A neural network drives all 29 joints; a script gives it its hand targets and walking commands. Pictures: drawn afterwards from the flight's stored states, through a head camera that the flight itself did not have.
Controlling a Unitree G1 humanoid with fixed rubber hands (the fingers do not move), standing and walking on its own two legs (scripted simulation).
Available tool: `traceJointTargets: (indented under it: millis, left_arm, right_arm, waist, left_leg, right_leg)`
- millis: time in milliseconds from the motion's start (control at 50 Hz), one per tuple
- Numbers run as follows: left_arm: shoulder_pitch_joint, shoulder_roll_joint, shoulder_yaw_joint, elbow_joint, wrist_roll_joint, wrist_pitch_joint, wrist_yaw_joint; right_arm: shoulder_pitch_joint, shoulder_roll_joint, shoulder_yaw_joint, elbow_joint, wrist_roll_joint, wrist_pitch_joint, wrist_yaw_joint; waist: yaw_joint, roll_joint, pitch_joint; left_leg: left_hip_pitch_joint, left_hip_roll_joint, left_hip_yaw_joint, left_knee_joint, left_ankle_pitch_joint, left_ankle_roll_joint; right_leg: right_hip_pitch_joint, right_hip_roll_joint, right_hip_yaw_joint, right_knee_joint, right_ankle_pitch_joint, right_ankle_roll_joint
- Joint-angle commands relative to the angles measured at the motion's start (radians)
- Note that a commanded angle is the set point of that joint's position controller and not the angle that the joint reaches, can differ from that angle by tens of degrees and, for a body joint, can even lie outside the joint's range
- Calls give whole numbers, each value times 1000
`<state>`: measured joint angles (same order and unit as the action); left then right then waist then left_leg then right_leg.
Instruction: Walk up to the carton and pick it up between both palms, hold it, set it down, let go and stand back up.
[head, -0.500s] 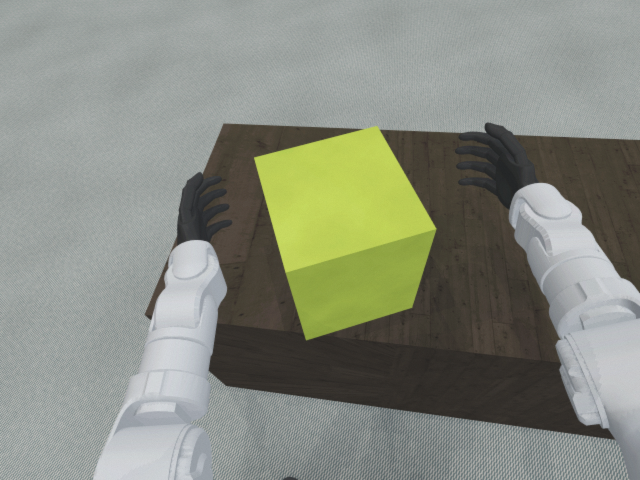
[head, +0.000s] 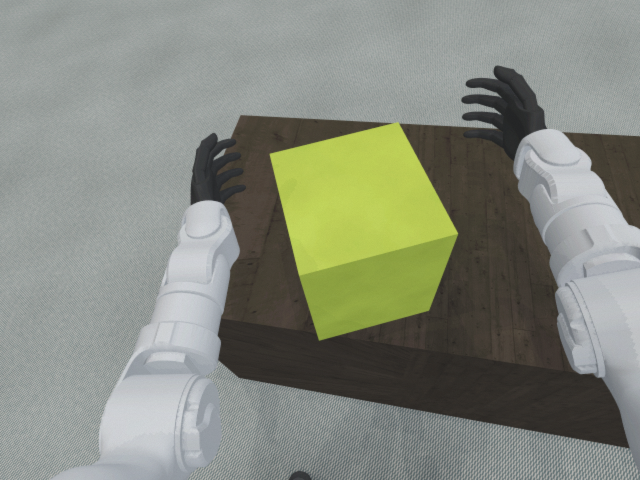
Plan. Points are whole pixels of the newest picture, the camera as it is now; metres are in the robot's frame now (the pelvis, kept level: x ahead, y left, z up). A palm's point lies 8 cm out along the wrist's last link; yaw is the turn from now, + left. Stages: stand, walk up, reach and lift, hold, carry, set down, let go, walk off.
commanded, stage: reach and lift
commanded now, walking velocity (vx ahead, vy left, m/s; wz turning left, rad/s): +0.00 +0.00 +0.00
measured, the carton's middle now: (355, 238) +0.47 +0.09 -0.08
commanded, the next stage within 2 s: none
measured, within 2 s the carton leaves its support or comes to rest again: neither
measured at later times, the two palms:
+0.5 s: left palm (232, 244) +0.38 +0.24 +0.02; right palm (497, 183) +0.52 -0.10 +0.04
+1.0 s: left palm (253, 254) +0.39 +0.22 -0.03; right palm (474, 200) +0.52 -0.08 +0.00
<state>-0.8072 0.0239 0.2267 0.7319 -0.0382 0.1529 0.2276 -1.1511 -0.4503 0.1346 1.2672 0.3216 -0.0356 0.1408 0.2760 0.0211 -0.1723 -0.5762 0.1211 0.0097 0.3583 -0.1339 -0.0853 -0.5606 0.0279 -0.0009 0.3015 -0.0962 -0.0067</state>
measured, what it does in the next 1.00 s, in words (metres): stands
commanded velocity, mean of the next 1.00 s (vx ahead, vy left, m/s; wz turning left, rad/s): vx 0.00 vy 0.00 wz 0.00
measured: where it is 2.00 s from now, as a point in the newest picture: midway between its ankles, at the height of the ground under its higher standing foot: outside the picture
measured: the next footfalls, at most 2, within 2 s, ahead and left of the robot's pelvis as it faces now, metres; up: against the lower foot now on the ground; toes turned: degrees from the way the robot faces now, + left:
none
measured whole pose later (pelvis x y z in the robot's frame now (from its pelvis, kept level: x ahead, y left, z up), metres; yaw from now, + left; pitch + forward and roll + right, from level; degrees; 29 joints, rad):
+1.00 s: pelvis +0.00 +0.01 -0.02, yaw -1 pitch +33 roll -2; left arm -0.80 -0.08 0.28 1.05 0.01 -0.30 0.19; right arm -1.19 -0.35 0.03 1.55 0.14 -0.37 0.10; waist 0.28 0.02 -0.24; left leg -0.92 0.12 0.00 0.54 -0.19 -0.07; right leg -0.90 0.02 0.00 0.48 -0.15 0.01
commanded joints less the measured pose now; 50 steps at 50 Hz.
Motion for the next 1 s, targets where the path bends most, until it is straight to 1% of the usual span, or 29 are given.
traceJointTargets:
  millis: [0, 20, 80, 140, 160, 200, 220, 240, 280, 320, 340, 380, 440, 460, 500, 520, 540, 620, 640, 660, 700, 780, 820, 840, 880, 900, 920, 940, 980]
  left_arm:
    - [-353, 90, 8, -107, 11, -29, -5]
    - [-348, 126, 14, -116, 3, -35, 0]
    - [-361, 105, 6, -51, 12, -66, -12]
    - [-315, 71, 4, -33, 21, -111, -9]
    - [-343, 82, -7, -35, 17, -127, -9]
    - [-312, 72, -5, -14, 13, -164, -20]
    - [-334, 76, -13, -31, 1, -182, -23]
    - [-302, 62, 1, -3, 29, -194, -22]
    - [-325, 82, 20, 21, 24, -207, -22]
    - [-348, 81, 22, 32, 26, -224, -15]
    - [-350, 95, 29, 26, 19, -233, -13]
    - [-342, 78, 8, 45, -2, -278, -21]
    - [-364, 94, 26, 120, 19, -316, -11]
    - [-386, 77, 11, 107, -11, -325, -12]
    - [-332, 58, 16, 178, 12, -357, -19]
    - [-377, 104, 38, 145, 12, -367, -24]
    - [-314, 74, 28, 220, 20, -373, -26]
    - [-331, 70, 52, 215, 25, -414, -35]
    - [-345, 59, 29, 199, 15, -412, -32]
    - [-328, 78, 59, 277, 26, -418, -34]
    - [-309, 50, 53, 253, 49, -420, -34]
    - [-326, 8, 16, 174, 0, -467, -31]
    - [-318, -15, -1, 204, 14, -475, -31]
    - [-322, 13, 37, 172, 39, -478, -27]
    - [-301, -11, 12, 185, 9, -486, -37]
    - [-271, -16, 34, 186, 40, -492, -36]
    - [-270, -23, 58, 197, 58, -487, -40]
    - [-276, -30, 57, 180, 68, -492, -42]
    - [-279, -41, 64, 177, 62, -488, -40]
  right_arm:
    - [-418, -118, -21, -81, -7, -27, 2]
    - [-432, -134, -33, -81, 2, -30, 1]
    - [-435, -108, -58, -61, -38, -46, -4]
    - [-448, -96, -48, -81, -50, -85, -8]
    - [-465, -115, -75, -85, -67, -96, -12]
    - [-438, -78, -43, -81, -51, -117, -16]
    - [-435, -85, -69, -83, -68, -128, -16]
    - [-422, -70, -53, -59, -65, -129, -16]
    - [-467, -83, -66, -52, -70, -141, -17]
    - [-483, -76, -81, -38, -76, -152, -20]
    - [-470, -81, -89, -39, -89, -159, -26]
    - [-453, -38, -66, -51, -86, -174, -25]
    - [-482, -57, -78, 33, -100, -186, -23]
    - [-470, -34, -61, -11, -87, -194, -24]
    - [-442, -13, -73, 14, -130, -215, -34]
    - [-477, -49, -66, -4, -118, -225, -36]
    - [-458, -34, -53, 55, -120, -234, -36]
    - [-464, -17, -66, 61, -144, -271, -45]
    - [-474, -38, -86, 85, -154, -277, -49]
    - [-454, -23, -76, 146, -144, -270, -48]
    - [-455, -27, -59, 187, -138, -288, -42]
    - [-510, -20, -105, 87, -168, -346, -48]
    - [-493, 13, -90, 139, -159, -346, -36]
    - [-503, -12, -108, 161, -170, -351, -30]
    - [-483, -9, -104, 150, -164, -368, -34]
    - [-469, 24, -81, 178, -154, -370, -31]
    - [-486, 9, -123, 186, -193, -365, -36]
    - [-476, 55, -99, 172, -183, -369, -36]
    - [-478, 32, -133, 146, -227, -380, -49]
  waist:
    - [-2, -134, -652]
    - [13, -108, -642]
    - [-21, -153, -651]
    - [3, -147, -682]
    - [-23, -146, -712]
    - [-2, -154, -710]
    - [-30, -161, -710]
    - [-2, -158, -686]
    - [-2, -180, -689]
    - [30, -162, -732]
    - [-3, -194, -728]
    - [8, -212, -731]
    - [30, -168, -768]
    - [4, -200, -795]
    - [5, -238, -787]
    - [17, -207, -851]
    - [21, -223, -814]
    - [11, -212, -831]
    - [-16, -206, -826]
    - [17, -204, -747]
    - [6, -170, -754]
    - [-16, -219, -928]
    - [-29, -172, -862]
    - [-7, -169, -883]
    - [-23, -173, -901]
    - [2, -151, -865]
    - [-5, -173, -893]
    - [20, -161, -891]
    - [-10, -215, -881]
  left_leg:
    - [183, -126, 113, 42, 459, 1]
    - [181, -127, 123, 49, 483, -10]
    - [154, -130, 120, 43, 438, 3]
    - [121, -124, 127, 54, 449, -1]
    - [137, -124, 131, 72, 487, -8]
    - [118, -124, 133, 90, 495, -10]
    - [127, -124, 127, 81, 495, -13]
    - [116, -123, 121, 75, 468, -13]
    - [61, -125, 133, 72, 421, 4]
    - [42, -119, 134, 83, 424, 7]
    - [52, -123, 139, 81, 412, 5]
    - [1, -114, 136, 97, 373, 16]
    - [-47, -117, 149, 125, 352, 14]
    - [-54, -125, 145, 126, 371, 8]
    - [-89, -127, 152, 123, 326, 27]
    - [-115, -131, 160, 133, 334, 22]
    - [-154, -127, 159, 148, 336, 21]
    - [-148, -131, 158, 163, 388, 13]
    - [-138, -121, 147, 174, 369, 6]
    - [-145, -126, 158, 166, 335, 10]
    - [-88, -124, 146, 185, 432, 1]
    - [-55, -108, 130, 220, 518, -12]
    - [-12, -95, 124, 233, 535, -6]
    - [-4, -102, 132, 219, 539, -7]
    - [-7, -98, 121, 252, 582, -8]
    - [-4, -95, 122, 248, 595, -6]
    - [-14, -98, 123, 222, 563, 1]
    - [-8, -106, 144, 223, 564, 4]
    - [-56, -111, 133, 203, 502, 7]
  right_leg:
    - [470, 70, -28, 69, 359, 0]
    - [475, 73, -31, 69, 361, -1]
    - [446, 70, -31, 73, 363, 4]
    - [463, 74, -31, 87, 371, -1]
    - [458, 68, -40, 94, 404, -5]
    - [454, 76, -36, 105, 422, 0]
    - [445, 79, -49, 102, 395, 5]
    - [440, 71, -35, 102, 385, 6]
    - [454, 65, -25, 102, 357, 4]
    - [422, 66, -14, 114, 293, 8]
    - [414, 70, -29, 110, 284, 9]
    - [409, 63, -23, 129, 241, 6]
    - [383, 51, -17, 165, 227, 3]
    - [386, 59, -20, 162, 241, 2]
    - [395, 52, -21, 177, 295, 23]
    - [455, 46, -9, 195, 330, 21]
    - [444, 48, -13, 212, 344, 19]
    - [422, 47, -20, 232, 389, 21]
    - [389, 52, -26, 230, 334, 15]
    - [361, 51, -26, 226, 299, 15]
    - [340, 48, -31, 231, 355, 10]
    - [283, 80, -55, 251, 400, 7]
    - [246, 80, -69, 245, 344, -3]
    - [229, 77, -71, 236, 374, 5]
    - [232, 84, -67, 254, 433, 8]
    - [239, 78, -67, 262, 466, 5]
    - [230, 73, -57, 245, 443, 14]
    - [258, 73, -55, 247, 448, 12]
    - [274, 74, -60, 244, 439, 20]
